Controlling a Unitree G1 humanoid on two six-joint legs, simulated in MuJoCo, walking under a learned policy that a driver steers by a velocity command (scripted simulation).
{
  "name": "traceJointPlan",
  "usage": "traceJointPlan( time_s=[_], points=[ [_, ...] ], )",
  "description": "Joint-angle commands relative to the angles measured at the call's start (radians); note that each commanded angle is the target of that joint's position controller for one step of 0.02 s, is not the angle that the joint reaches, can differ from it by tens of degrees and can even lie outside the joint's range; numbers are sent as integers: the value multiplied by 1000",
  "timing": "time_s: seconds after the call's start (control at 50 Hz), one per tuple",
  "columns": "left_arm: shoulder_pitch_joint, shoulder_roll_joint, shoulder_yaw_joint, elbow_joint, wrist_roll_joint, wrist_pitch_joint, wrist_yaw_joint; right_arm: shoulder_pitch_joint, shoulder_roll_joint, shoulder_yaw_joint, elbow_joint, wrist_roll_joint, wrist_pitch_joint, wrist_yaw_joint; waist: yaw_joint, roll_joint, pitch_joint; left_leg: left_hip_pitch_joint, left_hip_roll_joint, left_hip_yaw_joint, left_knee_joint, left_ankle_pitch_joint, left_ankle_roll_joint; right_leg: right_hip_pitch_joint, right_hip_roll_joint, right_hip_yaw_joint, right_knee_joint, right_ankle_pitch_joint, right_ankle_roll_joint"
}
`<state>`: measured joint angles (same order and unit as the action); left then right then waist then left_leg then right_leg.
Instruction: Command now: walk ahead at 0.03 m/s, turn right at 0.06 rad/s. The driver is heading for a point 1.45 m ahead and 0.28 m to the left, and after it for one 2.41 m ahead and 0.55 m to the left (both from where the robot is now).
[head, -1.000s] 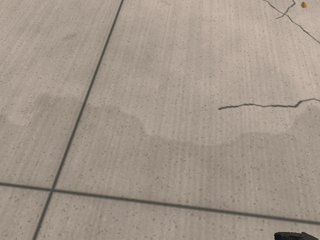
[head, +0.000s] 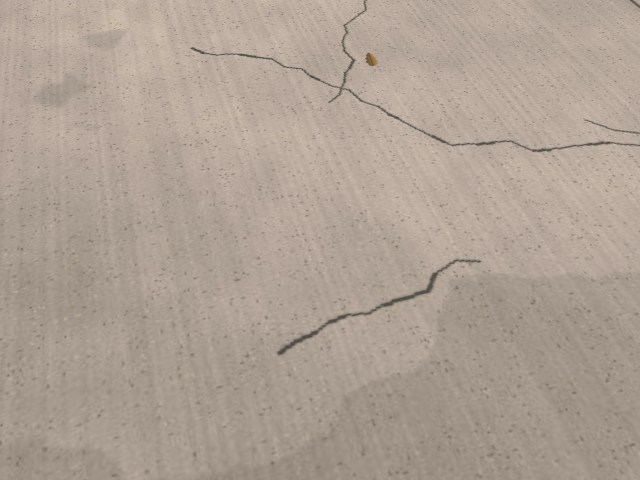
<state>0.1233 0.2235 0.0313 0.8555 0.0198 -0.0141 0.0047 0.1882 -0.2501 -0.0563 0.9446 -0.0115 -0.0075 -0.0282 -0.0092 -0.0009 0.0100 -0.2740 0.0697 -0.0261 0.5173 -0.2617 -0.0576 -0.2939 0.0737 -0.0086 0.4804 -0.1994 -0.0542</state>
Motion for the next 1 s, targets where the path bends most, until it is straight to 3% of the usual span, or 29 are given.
traceJointPlan(
  time_s=[0.02, 0.08, 0.26, 0.62, 1.0],
  points=[
    [-4, 114, 29, -41, -7, 0, 6, -46, -114, -19, -36, -4, -22, 9, 26, 122, -43, -36, 57, -61, -137, 38, 70, 101, -77, 62, -36, 21, -2],
    [0, 114, 32, -23, -7, 16, 9, -18, -117, -16, -12, 1, -37, 6, 12, 74, -42, 12, 27, -28, -104, 117, 50, 95, -98, 87, -41, 104, -22],
    [2, 106, 35, 49, -16, 13, 13, -8, -108, -8, 33, 7, -19, -8, -3, 4, -41, 68, 5, -8, -79, 188, 59, 111, -100, 82, -36, 191, -9],
    [-2, 113, 26, 163, -19, 13, 24, 4, -87, 2, 98, 5, -6, -14, 2, 2, -1, 70, -24, 14, -109, 119, 52, 110, -105, 80, -68, 115, -2],
    [33, 96, 13, 217, -20, 13, 27, 89, -60, 17, 139, 5, -10, -21, 7, -1, 21, 48, -34, 21, -118, 77, 51, 90, -100, 73, -91, 49, 1]
  ],
)
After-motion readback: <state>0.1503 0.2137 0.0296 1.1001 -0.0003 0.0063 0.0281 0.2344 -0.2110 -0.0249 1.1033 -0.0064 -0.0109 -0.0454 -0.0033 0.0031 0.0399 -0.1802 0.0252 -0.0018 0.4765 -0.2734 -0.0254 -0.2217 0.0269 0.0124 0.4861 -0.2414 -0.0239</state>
